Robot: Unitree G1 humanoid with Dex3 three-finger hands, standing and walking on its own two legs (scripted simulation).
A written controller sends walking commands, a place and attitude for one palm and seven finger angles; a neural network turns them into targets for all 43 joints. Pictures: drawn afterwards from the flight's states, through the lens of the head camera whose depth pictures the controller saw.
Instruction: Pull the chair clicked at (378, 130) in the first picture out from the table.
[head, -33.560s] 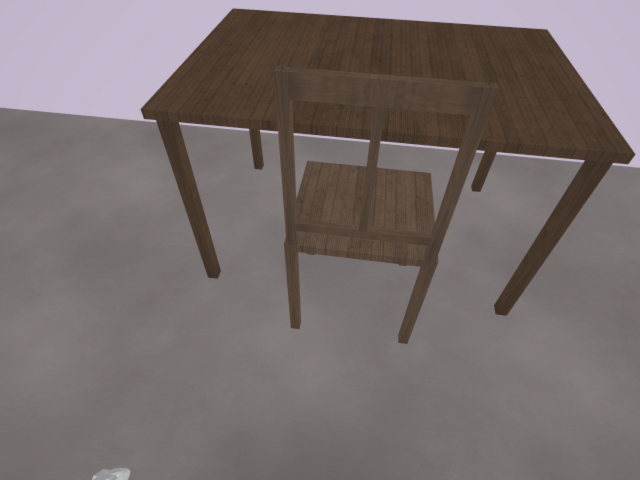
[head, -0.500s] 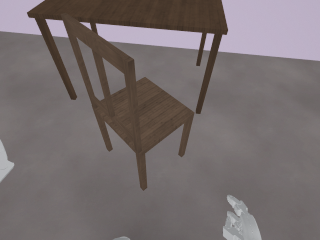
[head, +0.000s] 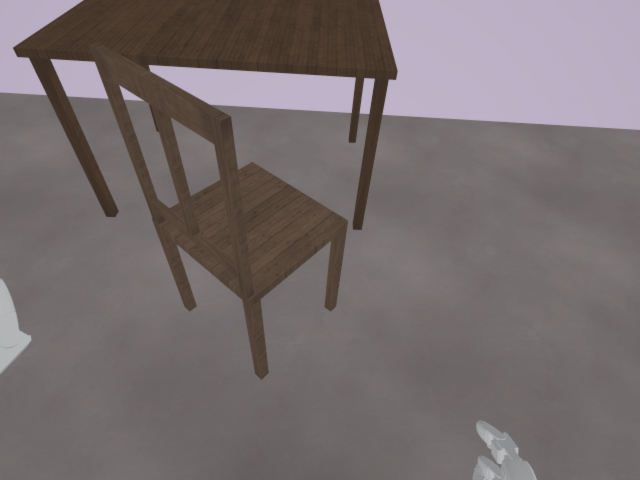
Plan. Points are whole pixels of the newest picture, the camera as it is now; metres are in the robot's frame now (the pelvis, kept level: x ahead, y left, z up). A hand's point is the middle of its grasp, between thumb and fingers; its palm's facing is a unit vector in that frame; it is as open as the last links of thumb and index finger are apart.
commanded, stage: stop stepping back and stand still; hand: left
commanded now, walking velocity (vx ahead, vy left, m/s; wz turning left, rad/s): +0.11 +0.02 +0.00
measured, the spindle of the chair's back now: (179, 177) +0.71 +0.34 -0.06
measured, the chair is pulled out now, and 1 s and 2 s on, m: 0.46 0.46 0.46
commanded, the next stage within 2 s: let the arm hang, fingers relaxed in 0.38 s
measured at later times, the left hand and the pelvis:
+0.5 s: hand (54, 333) +0.21 +0.26 +0.16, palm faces +0.40 -0.77 -0.49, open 7.4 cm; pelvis +0.00 +0.00 +0.00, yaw +0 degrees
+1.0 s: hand out of the picture +0.01 +0.21 -0.16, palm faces +0.03 -0.97 -0.24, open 7.2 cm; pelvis -0.01 +0.01 +0.01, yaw +1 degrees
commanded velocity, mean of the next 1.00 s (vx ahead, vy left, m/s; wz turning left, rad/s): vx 0.03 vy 0.00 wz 0.00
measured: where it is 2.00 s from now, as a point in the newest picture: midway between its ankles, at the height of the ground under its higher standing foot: outside the picture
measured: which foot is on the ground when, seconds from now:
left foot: down 0.00-1.00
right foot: down 0.00-1.00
